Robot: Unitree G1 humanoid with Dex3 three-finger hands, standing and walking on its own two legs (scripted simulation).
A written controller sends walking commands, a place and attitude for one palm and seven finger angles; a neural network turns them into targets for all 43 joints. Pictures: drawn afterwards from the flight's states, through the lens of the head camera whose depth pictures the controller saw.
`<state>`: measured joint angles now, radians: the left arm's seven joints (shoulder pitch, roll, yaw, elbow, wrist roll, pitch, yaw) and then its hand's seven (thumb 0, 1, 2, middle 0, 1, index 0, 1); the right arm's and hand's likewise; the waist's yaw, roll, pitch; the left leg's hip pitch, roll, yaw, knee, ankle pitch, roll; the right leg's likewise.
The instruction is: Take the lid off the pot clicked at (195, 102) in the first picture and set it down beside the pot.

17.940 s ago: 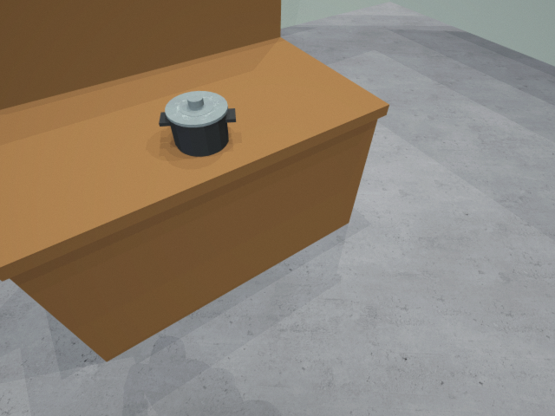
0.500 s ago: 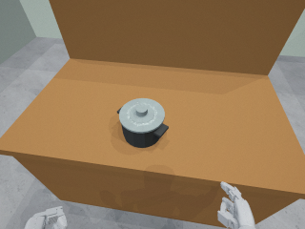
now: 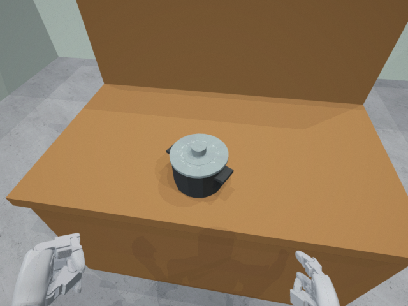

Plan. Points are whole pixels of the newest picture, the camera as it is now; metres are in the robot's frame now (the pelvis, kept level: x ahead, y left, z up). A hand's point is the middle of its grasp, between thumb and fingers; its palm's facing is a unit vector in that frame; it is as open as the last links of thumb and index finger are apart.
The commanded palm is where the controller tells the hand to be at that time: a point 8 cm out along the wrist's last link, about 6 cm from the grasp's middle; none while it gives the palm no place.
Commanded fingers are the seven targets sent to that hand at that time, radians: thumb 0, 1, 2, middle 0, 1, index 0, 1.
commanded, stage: raise the hand higher, near the body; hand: left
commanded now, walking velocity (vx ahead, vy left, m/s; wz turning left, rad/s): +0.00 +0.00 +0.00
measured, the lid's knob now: (198, 148) +0.50 +0.08 +0.01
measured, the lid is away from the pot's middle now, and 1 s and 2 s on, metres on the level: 0.00 0.00 0.00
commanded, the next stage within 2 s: reach forward and open the fingers in 0.10 s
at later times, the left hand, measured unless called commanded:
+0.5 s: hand (59, 251) +0.17 +0.26 +0.08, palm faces -0.14 -0.07 -0.99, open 2.9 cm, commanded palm +0.16 +0.26 +0.13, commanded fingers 0.00 0.41 1.11 -1.11 -0.93 -1.11 -0.93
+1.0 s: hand (82, 228) +0.21 +0.24 +0.08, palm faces -0.23 -0.02 -0.97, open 7.9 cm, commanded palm +0.21 +0.25 +0.14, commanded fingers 0.00 -0.25 1.27 -0.80 -0.08 -0.80 -0.08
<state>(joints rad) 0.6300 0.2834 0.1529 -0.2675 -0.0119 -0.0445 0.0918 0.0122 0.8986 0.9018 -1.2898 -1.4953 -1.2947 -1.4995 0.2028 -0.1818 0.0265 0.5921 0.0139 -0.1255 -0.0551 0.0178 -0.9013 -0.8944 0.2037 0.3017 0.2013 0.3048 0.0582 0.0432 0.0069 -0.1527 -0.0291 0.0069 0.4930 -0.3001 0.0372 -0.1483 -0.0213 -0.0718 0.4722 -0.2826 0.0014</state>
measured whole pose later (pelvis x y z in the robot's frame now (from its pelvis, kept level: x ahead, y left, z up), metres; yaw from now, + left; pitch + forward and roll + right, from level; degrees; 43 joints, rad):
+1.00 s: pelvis -0.03 +0.00 +0.00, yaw +0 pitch +0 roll -1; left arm 0.19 0.63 0.02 -0.18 0.81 -0.10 -0.18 0.00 -0.01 1.21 -0.91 -0.38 -0.91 -0.38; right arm 0.16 -0.28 0.00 0.57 0.03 0.10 -0.01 0.02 -0.90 -0.89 0.20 0.30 0.20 0.30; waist 0.06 0.11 0.02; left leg -0.23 -0.04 0.01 0.45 -0.23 0.05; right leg -0.23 -0.03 -0.07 0.42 -0.21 0.00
